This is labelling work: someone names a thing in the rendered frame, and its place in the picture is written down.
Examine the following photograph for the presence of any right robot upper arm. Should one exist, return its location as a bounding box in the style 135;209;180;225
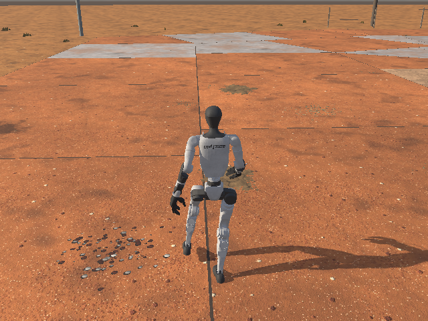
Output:
227;134;245;169

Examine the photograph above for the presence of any robot left forearm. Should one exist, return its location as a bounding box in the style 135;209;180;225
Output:
173;163;188;197

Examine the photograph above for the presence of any robot right forearm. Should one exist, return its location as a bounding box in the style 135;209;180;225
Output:
235;160;245;174

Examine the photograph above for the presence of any robot right hand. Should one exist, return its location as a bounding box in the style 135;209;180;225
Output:
226;166;241;179

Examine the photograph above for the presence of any left robot upper arm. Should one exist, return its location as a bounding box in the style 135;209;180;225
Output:
183;135;200;174

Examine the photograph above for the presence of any humanoid robot head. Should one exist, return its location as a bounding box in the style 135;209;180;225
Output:
203;106;225;138

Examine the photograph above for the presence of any right robot thigh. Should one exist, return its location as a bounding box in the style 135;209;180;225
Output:
217;188;237;239

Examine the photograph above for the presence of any robot left hand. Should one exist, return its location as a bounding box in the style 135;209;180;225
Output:
170;195;186;215

